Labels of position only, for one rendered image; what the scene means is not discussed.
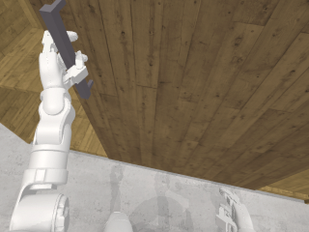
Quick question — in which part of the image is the wardrobe door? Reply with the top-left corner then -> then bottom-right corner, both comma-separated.
29,0 -> 309,190
267,169 -> 309,195

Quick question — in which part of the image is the left robot forearm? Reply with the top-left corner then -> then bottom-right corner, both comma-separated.
9,87 -> 75,231

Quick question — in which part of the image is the robot right hand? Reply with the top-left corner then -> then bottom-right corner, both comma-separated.
215,188 -> 254,232

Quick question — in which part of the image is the left robot upper arm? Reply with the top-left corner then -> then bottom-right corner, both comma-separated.
7,193 -> 70,232

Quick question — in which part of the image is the left robot thigh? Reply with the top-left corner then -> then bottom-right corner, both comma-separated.
102,213 -> 133,232

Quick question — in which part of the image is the robot left hand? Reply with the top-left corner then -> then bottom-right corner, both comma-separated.
39,30 -> 88,91

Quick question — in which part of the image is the handle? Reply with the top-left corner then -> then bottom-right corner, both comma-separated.
39,0 -> 94,100

